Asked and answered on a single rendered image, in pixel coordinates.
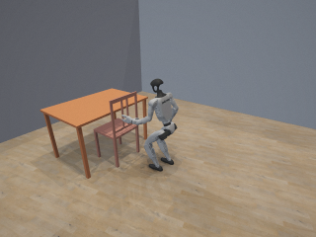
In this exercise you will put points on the robot left forearm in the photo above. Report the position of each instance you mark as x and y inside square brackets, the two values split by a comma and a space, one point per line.
[140, 121]

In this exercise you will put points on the robot left thigh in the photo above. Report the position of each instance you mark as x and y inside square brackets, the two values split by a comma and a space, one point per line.
[159, 134]

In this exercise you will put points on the robot right forearm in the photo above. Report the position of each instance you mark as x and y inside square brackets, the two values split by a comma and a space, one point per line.
[173, 114]

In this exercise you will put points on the robot right upper arm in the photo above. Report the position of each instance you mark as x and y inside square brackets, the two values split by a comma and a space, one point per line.
[173, 102]

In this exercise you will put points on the chair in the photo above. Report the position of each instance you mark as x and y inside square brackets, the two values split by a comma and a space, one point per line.
[116, 128]

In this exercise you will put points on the robot left foot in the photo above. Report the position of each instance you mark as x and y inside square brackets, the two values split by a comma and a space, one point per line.
[159, 168]

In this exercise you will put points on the table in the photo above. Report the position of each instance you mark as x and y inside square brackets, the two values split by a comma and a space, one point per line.
[84, 110]

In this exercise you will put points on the robot left upper arm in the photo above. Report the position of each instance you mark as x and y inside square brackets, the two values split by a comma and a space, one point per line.
[151, 107]

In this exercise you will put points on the robot left hand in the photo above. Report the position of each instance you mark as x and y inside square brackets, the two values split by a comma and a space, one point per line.
[127, 119]

